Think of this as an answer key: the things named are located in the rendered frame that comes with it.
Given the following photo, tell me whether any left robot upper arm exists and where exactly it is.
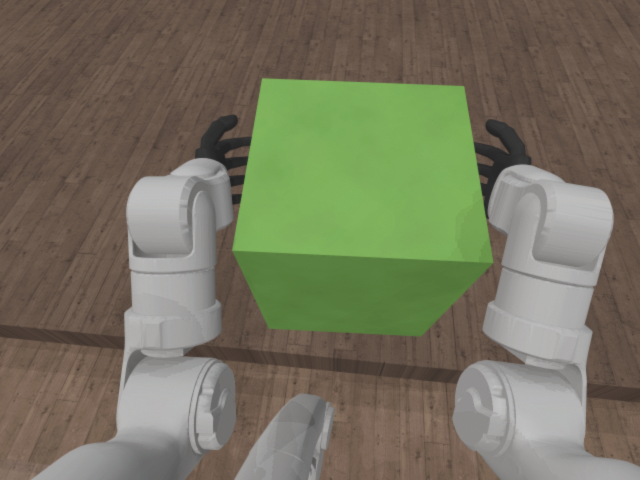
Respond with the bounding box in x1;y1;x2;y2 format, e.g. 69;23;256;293
31;356;236;480

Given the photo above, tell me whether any right robot forearm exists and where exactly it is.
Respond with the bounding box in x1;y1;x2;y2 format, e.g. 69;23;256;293
482;165;614;438

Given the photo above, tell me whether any left robot forearm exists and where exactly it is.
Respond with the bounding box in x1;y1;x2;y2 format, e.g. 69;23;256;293
116;158;234;430

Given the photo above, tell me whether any right robot upper arm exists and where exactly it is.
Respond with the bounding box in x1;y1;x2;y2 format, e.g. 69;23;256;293
452;360;640;480

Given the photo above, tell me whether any robot left hand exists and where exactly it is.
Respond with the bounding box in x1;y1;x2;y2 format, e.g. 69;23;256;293
195;115;252;205

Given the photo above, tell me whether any robot right hand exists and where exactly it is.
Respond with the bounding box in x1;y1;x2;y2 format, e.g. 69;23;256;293
474;119;531;219

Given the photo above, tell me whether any left robot thigh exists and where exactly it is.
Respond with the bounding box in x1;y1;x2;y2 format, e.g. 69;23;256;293
234;393;335;480

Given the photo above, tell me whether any carton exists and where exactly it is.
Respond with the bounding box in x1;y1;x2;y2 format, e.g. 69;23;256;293
232;78;493;337

